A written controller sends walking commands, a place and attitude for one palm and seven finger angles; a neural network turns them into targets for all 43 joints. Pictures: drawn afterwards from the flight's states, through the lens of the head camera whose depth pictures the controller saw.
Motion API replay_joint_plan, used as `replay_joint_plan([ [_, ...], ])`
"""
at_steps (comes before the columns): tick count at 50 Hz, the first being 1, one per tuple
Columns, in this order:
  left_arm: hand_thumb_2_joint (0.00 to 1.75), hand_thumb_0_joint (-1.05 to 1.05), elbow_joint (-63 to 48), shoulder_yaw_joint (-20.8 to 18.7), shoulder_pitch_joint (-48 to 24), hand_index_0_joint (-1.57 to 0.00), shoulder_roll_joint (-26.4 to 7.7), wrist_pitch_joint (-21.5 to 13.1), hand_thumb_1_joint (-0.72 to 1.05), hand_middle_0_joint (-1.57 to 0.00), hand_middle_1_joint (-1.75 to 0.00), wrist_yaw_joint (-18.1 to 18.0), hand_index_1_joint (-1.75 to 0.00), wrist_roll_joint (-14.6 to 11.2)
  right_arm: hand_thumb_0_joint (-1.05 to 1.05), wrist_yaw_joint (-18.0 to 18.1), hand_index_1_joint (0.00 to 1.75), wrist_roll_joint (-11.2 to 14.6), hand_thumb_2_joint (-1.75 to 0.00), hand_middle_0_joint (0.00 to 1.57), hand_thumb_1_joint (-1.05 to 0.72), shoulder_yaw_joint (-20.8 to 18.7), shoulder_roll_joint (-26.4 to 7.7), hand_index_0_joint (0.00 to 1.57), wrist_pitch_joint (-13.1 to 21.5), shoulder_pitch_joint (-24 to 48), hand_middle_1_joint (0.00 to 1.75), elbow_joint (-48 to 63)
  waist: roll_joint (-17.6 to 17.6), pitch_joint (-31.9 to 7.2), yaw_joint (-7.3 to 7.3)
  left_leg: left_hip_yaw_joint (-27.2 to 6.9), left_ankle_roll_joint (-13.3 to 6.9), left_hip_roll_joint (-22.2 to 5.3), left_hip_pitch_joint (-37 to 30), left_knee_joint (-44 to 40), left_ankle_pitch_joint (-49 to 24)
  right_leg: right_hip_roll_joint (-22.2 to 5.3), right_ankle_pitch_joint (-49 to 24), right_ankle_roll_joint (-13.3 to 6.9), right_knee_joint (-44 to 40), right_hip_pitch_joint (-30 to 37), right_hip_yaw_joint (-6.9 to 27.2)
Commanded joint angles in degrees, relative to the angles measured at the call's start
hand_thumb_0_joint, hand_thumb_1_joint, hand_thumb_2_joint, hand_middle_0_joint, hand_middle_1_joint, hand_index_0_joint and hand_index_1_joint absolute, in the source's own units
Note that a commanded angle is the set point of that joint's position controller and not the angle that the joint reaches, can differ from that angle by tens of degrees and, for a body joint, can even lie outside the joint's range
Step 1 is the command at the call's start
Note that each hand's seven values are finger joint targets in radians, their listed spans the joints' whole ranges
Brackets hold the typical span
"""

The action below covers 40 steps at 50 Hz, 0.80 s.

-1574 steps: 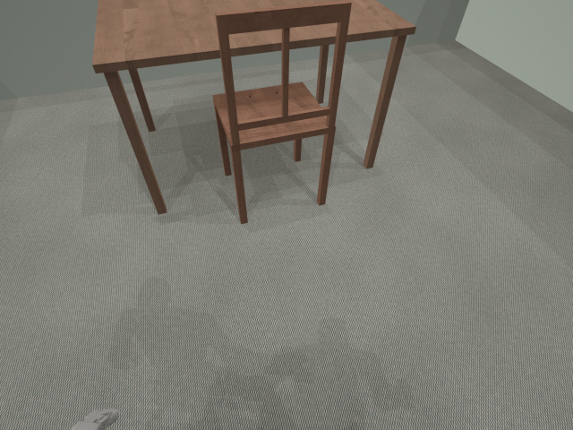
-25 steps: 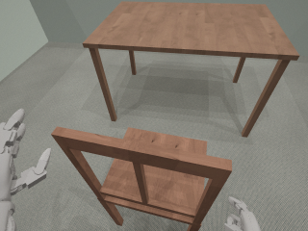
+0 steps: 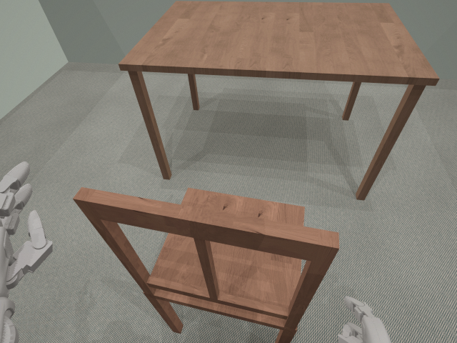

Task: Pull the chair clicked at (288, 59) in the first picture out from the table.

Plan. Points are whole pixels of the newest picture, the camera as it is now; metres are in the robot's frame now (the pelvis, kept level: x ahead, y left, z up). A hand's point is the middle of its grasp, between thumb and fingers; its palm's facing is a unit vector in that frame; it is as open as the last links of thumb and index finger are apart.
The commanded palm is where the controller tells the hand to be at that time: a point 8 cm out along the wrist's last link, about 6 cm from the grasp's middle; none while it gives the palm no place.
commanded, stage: step back with the hand held close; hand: left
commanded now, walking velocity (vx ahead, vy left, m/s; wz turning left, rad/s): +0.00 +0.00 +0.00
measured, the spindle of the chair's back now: (208, 269) +0.28 +0.09 -0.08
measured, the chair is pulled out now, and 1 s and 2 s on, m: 0.61 0.61 0.61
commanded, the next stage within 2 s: stop stepping back and stand still in 1.22 s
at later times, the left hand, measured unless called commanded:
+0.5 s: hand (45, 277) +0.15 +0.25 +0.15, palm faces +0.31 -0.75 -0.58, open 7.4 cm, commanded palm +0.10 +0.30 +0.17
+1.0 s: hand out of the picture +0.08 +0.28 +0.16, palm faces +0.39 -0.74 -0.54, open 7.4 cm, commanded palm +0.01 +0.33 +0.17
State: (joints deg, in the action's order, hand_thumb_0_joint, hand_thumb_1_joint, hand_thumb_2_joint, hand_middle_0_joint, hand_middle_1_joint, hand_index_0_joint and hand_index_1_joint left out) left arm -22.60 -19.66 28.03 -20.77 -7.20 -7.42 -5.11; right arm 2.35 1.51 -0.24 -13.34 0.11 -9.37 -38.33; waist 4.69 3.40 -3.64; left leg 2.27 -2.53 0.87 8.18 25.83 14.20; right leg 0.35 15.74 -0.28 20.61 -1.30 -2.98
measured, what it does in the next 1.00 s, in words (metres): walks backwards: left foot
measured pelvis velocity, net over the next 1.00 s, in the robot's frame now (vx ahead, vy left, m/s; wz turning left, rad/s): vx -0.13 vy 0.03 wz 0.00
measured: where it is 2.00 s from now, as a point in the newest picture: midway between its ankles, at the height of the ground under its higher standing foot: outside the picture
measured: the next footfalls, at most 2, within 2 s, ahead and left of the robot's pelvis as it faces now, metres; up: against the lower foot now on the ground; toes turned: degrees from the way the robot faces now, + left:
left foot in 0.96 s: -0.13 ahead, +0.18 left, +0.00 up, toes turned -1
right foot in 1.20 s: -0.13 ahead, -0.08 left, +0.00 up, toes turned -3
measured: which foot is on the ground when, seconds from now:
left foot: down 0.00-0.70, up 0.72-0.94, down 0.96-1.00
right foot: down 0.00-1.00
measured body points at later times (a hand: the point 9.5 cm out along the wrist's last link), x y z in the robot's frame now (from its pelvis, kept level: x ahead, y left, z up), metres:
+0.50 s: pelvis -0.04 +0.00 -0.02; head +0.00 -0.03 +0.43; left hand +0.13 +0.29 +0.18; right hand +0.11 -0.24 -0.14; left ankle +0.00 +0.09 -0.74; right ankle -0.05 -0.12 -0.74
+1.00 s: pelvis -0.13 +0.03 -0.03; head -0.09 +0.02 +0.42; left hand +0.06 +0.32 +0.19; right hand +0.04 -0.23 -0.12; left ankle -0.18 +0.18 -0.75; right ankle -0.05 -0.12 -0.74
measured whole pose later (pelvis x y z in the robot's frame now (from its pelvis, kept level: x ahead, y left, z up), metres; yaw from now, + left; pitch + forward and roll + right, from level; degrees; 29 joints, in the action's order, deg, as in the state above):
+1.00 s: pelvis -0.13 +0.03 -0.03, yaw +0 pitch +1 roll +2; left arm -33.5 -27.0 31.6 -27.6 -11.5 -9.7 -3.4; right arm 6.2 0.7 -2.7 -12.9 2.3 -8.2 -35.5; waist -2.2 4.8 0.3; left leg -0.9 2.8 -0.4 14.0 37.9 26.9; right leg -6.1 14.8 1.9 43.1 -28.9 0.3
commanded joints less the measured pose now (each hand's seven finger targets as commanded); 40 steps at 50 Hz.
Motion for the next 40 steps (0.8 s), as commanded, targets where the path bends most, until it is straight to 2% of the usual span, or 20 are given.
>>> replay_joint_plan([
  [1,0.9,0.0,-14.82,-4.83,-2.1,-0.2,-9.56,-3.68,0.9,-0.2,-0.3,-0.7,-0.3,0.11,0.0,0.13,0.3,0.01,-0.9,0.2,-0.9,-2.42,-6.6,0.2,2.99,6.45,0.3,9.51,-1.02,-6.88,-0.23,-7.05,0.69,-4.4,-5.29,-2.81,-13.26,-2.59,-13.29,-2.51,-2.48,-4.05,3.71],
  [2,0.9,0.0,-21.54,-15.44,-10.14,-0.2,-22.03,-5.84,0.9,-0.2,-0.3,-0.93,-0.3,-0.62,0.0,1.12,0.3,1.2,-0.9,0.2,-0.9,-1.7,-6.27,0.2,3.21,7.23,0.3,12.63,3.96,-1.84,0.7,-7.22,-0.78,-6.75,-4.63,-1.07,-12.31,-6.85,-18.75,-2.02,-3.62,-12.64,11.12],
  [5,0.9,0.0,-17.15,-11.19,-3.16,-0.2,-14.49,-6.32,0.9,-0.2,-0.3,-0.35,-0.3,0.19,0.0,1.7,0.3,0.24,-0.9,0.2,-0.9,-1.42,-4.93,0.2,3.77,5.32,0.3,11.95,4.5,-3.79,1.21,-8.33,-0.26,-7.73,-4.48,-1.31,-15.5,-7.48,-18.33,-2.37,-0.65,-11.89,10.39],
  [10,0.9,0.0,-10.76,-10.37,7.59,-0.2,-10.53,-4.99,0.9,-0.2,-0.3,0.32,-0.3,0.32,0.0,2.1,0.3,0.27,-0.9,0.2,-0.9,-2.74,-4.95,0.2,2.95,3.49,0.3,13.62,1.81,-9.48,1.24,-9.11,-0.67,-10.12,-5.94,-0.9,-24.25,-5.5,-13.28,-0.99,3.86,-13.0,7.15],
  [13,0.9,0.0,-9.12,-11.04,10.4,-0.2,-10.76,-4.16,0.9,-0.2,-0.3,0.52,-0.3,0.12,0.0,2.46,0.3,0.57,-0.9,0.2,-0.9,-3.41,-4.57,0.2,2.05,3.71,0.3,14.37,-3.68,-10.27,1.5,-9.82,-0.97,-10.49,-4.09,0.78,-21.93,-5.88,-10.8,-1.12,4.15,-14.53,7.05],
  [16,0.9,0.0,-12.84,-13.04,8.75,-0.2,-14.03,-4.46,0.9,-0.2,-0.3,0.18,-0.3,0.04,0.0,2.8,0.3,0.91,-0.9,0.2,-0.9,-3.86,-4.63,0.2,2.21,3.34,0.3,14.58,-8.12,-10.8,2.44,-8.91,-0.29,-7.69,-1.0,7.98,-13.91,-10.43,-19.09,-4.12,2.89,-15.31,11.47],
  [20,0.9,0.0,-18.88,-13.15,6.89,-0.2,-15.09,-6.26,0.9,-0.2,-0.3,-0.6,-0.3,0.07,0.0,2.57,0.3,0.79,-0.9,0.2,-0.9,-3.53,-4.4,0.2,3.48,1.85,0.3,15.0,-8.01,-9.86,3.21,-7.88,0.74,-5.34,2.9,11.39,-5.88,-15.18,-23.42,-6.82,5.09,-16.2,13.06],
  [23,0.9,0.0,-20.52,-14.88,8.15,-0.2,-16.08,-6.81,0.9,-0.2,-0.3,-1.6,-0.3,0.29,0.0,2.92,0.3,0.72,-0.9,0.2,-0.9,-3.51,-4.83,0.2,3.9,2.42,0.3,14.64,-0.49,-9.22,2.77,-11.24,-0.36,-7.73,2.1,5.74,-11.68,-10.92,-13.9,-4.65,9.05,-19.03,10.53],
  [25,0.9,0.0,-19.74,-15.86,8.92,-0.2,-16.17,-6.79,0.9,-0.2,-0.3,-2.0,-0.3,0.49,0.0,3.27,0.3,0.28,-0.9,0.2,-0.9,-3.38,-4.78,0.2,3.97,2.63,0.3,14.14,4.37,-8.61,2.61,-15.83,-2.07,-11.76,2.01,0.05,-14.24,-5.32,-1.85,-1.43,13.43,-21.71,6.62],
  [26,0.9,0.0,-17.41,-17.23,10.07,-0.2,-17.16,-6.25,0.9,-0.2,-0.3,-2.36,-0.3,0.32,0.0,3.53,0.3,-0.04,-0.9,0.2,-0.9,-3.66,-4.71,0.2,4.18,2.86,0.3,13.16,8.24,-8.79,2.62,-17.92,-3.23,-14.8,2.1,-4.73,-15.1,-2.86,9.18,0.42,17.9,-22.53,4.18],
  [27,0.9,0.0,-17.19,-16.29,9.87,-0.2,-15.84,-6.15,0.9,-0.2,-0.3,-2.44,-0.3,0.5,0.0,3.36,0.3,-0.64,-0.9,0.2,-0.9,-3.4,-3.99,0.2,4.63,2.0,0.3,12.85,8.64,-8.9,2.74,-18.78,-4.33,-16.33,3.3,-6.53,-15.84,-1.38,15.38,1.45,21.25,-22.35,3.48],
  [29,0.9,0.0,-16.4,-15.52,7.66,-0.2,-14.97,-6.2,0.9,-0.2,-0.3,-2.36,-0.3,0.92,0.0,3.07,0.3,-1.04,-0.9,0.2,-0.9,-3.34,-4.54,0.2,5.81,1.79,0.3,12.15,7.76,-6.92,2.91,-17.18,-4.83,-16.57,8.6,-6.93,-11.04,-1.48,14.94,1.4,21.38,-19.84,4.21],
  [32,0.9,0.0,-14.59,-13.59,9.92,-0.2,-13.67,-5.58,0.9,-0.2,-0.3,-1.29,-0.3,0.91,0.0,2.26,0.3,-0.15,-0.9,0.2,-0.9,-3.46,-4.96,0.2,6.76,1.21,0.3,12.92,3.49,-9.26,2.46,-12.71,-3.14,-13.14,7.08,1.22,-12.15,-3.27,-0.54,1.35,9.83,-13.91,2.73],
  [33,0.9,0.0,-15.43,-13.33,10.18,-0.2,-13.78,-5.53,0.9,-0.2,-0.3,-0.86,-0.3,0.82,0.0,1.97,0.3,0.34,-0.9,0.2,-0.9,-3.4,-4.89,0.2,6.8,1.65,0.3,13.6,0.35,-9.36,2.39,-11.66,-2.3,-11.01,9.29,5.54,-4.93,-4.35,-6.5,0.59,5.91,-11.82,2.74],
  [34,0.9,0.0,-15.57,-13.56,9.93,-0.2,-14.43,-5.21,0.9,-0.2,-0.3,-0.54,-0.3,0.51,0.0,1.85,0.3,0.55,-0.9,0.2,-0.9,-3.22,-4.41,0.2,6.44,2.23,0.3,14.1,-6.43,-7.98,2.64,-10.11,-0.82,-6.97,13.51,12.01,8.14,-7.28,-8.29,-2.02,2.54,-12.58,7.17],
  [35,0.9,0.0,-15.95,-13.41,9.17,-0.2,-14.94,-5.02,0.9,-0.2,-0.3,-0.3,-0.3,0.16,0.0,1.78,0.3,0.7,-0.9,0.2,-0.9,-3.76,-3.79,0.2,5.89,2.1,0.3,14.63,-15.15,-6.38,3.57,-7.14,1.58,-1.68,15.62,24.38,17.92,-14.55,2.48,-7.14,-1.87,-19.92,18.64],
  [36,0.9,0.0,-14.92,-14.76,8.31,-0.2,-15.7,-4.53,0.9,-0.2,-0.3,-0.9,-0.3,0.26,0.0,1.73,0.3,0.7,-0.9,0.2,-0.9,-4.88,-3.81,0.2,5.67,0.65,0.3,13.69,-18.09,-5.79,3.48,-5.64,3.23,1.02,15.85,38.86,15.93,-20.32,2.84,-11.46,-4.87,-23.38,23.11],
  [37,0.9,0.0,-14.98,-11.61,8.55,-0.2,-12.98,-4.48,0.9,-0.2,-0.3,-0.52,-0.3,-0.37,0.0,1.26,0.3,1.1,-0.9,0.2,-0.9,-5.63,-4.54,0.2,5.48,0.3,0.3,13.53,-17.25,-5.65,3.34,-9.81,3.5,-0.18,16.63,49.84,16.59,-23.65,-0.03,-13.94,-3.77,-25.2,24.31],
  [38,0.9,0.0,-16.07,-13.27,7.47,-0.2,-14.52,-4.19,0.9,-0.2,-0.3,-0.81,-0.3,0.03,0.0,0.84,0.3,0.9,-0.9,0.2,-0.9,-4.82,-3.72,0.2,5.07,1.23,0.3,13.49,-13.35,-7.53,4.44,-10.71,3.98,-1.0,18.95,54.0,14.19,-23.29,-6.0,-14.61,0.91,-22.87,22.62],
  [40,0.9,0.0,-17.66,-15.93,5.29,-0.2,-17.24,-5.23,0.9,-0.2,-0.3,-2.24,-0.3,0.48,0.0,1.41,0.3,0.64,-0.9,0.2,-0.9,-3.33,-2.94,0.2,4.44,3.23,0.3,13.33,-6.98,-9.11,4.46,-9.46,4.74,-2.24,20.33,50.77,12.65,-20.21,-16.94,-12.33,6.38,-19.39,16.55],
])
